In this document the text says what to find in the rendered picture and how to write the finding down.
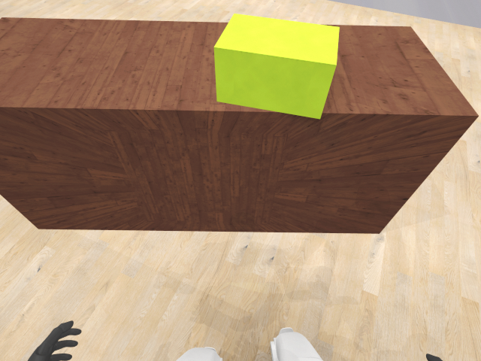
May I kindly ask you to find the right robot shin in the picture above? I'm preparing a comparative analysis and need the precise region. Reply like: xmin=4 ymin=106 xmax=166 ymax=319
xmin=279 ymin=327 xmax=294 ymax=334

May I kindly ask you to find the carton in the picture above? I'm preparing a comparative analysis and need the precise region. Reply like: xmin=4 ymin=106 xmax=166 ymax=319
xmin=214 ymin=14 xmax=340 ymax=119

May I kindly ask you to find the robot left hand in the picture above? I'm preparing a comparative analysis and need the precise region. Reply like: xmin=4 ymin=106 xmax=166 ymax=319
xmin=28 ymin=320 xmax=82 ymax=361

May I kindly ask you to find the right robot thigh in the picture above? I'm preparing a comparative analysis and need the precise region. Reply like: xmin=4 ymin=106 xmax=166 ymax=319
xmin=271 ymin=332 xmax=323 ymax=361

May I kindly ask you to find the pedestal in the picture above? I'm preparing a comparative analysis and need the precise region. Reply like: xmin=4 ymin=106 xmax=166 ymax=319
xmin=0 ymin=17 xmax=479 ymax=234

